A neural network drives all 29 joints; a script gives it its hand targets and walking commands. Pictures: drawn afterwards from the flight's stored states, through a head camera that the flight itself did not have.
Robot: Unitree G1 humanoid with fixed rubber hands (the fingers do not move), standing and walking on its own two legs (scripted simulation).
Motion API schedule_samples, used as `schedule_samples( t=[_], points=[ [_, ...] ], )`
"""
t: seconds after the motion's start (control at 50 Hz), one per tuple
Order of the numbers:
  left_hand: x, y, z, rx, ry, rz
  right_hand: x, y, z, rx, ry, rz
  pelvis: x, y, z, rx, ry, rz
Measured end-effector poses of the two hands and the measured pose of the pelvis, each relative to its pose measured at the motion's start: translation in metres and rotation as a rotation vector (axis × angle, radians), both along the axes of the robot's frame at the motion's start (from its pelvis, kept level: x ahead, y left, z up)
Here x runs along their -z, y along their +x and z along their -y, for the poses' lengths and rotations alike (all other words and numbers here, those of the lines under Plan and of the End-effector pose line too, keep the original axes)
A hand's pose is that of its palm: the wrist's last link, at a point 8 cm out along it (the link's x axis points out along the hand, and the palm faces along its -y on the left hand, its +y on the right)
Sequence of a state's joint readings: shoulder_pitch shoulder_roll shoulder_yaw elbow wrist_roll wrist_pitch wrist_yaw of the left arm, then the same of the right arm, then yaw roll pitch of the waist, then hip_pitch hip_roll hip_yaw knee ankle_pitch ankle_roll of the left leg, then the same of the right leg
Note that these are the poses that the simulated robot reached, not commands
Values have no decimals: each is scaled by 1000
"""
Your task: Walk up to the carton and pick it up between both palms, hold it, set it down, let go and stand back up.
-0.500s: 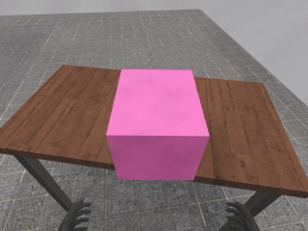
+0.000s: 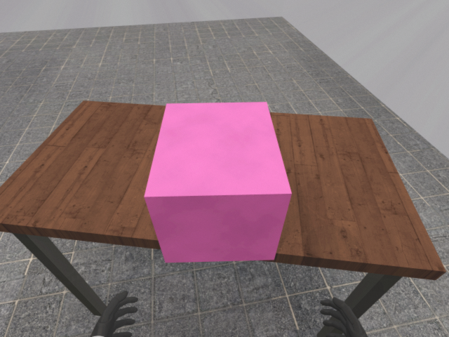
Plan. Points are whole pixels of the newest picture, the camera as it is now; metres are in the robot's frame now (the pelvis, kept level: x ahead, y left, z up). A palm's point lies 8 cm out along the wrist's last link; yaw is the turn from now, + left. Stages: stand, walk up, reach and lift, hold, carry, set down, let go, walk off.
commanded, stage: let go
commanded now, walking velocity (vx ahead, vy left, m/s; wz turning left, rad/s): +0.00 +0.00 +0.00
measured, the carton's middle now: (218, 178) +0.43 +0.04 +0.06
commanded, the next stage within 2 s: stand in 0.06 s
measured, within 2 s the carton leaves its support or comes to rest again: neither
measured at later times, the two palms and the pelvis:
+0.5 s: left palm out of the picture +0.01 +0.26 -0.13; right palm out of the picture +0.06 -0.23 -0.14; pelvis -0.01 +0.00 -0.01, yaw +8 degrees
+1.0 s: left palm out of the picture -0.05 +0.24 -0.15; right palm out of the picture +0.03 -0.24 -0.14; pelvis -0.03 -0.01 -0.01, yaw +10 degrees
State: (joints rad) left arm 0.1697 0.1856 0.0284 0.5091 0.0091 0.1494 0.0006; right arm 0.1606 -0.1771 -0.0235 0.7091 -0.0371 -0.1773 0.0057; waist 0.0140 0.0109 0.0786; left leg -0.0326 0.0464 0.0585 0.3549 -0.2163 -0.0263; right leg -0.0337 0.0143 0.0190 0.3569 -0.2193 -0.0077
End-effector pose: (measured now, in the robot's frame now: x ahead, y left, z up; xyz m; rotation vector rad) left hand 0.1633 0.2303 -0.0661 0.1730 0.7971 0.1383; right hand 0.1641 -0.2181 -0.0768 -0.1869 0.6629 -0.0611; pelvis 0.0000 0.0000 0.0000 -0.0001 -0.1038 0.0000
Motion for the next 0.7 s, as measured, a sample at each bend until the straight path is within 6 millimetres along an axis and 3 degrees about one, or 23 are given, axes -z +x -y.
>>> schedule_samples(
  t=[0.1,0.16,0.28,0.36,0.52,0.7],
  points=[
    [1,-2,1,9,10,3,3,-4,1,-7,-5,-16,1,-2,1,-10,0,-11],
    [6,-12,-7,2,32,27,21,-24,10,-3,-26,-150,5,-4,2,-50,-10,-51],
    [35,-72,-30,-91,59,-123,51,-81,28,7,-60,-404,11,-6,0,-92,-20,-96],
    [50,-109,-36,-153,52,-226,59,-105,24,4,-61,-495,13,-7,-1,-112,-23,-110],
    [69,-155,-29,-216,9,-350,62,-104,5,-13,-47,-498,14,-11,-4,-139,-29,-115],
    [69,-172,-28,-263,7,-354,62,-91,2,-30,-52,-456,13,-15,-3,-158,-33,-100]
  ],
)
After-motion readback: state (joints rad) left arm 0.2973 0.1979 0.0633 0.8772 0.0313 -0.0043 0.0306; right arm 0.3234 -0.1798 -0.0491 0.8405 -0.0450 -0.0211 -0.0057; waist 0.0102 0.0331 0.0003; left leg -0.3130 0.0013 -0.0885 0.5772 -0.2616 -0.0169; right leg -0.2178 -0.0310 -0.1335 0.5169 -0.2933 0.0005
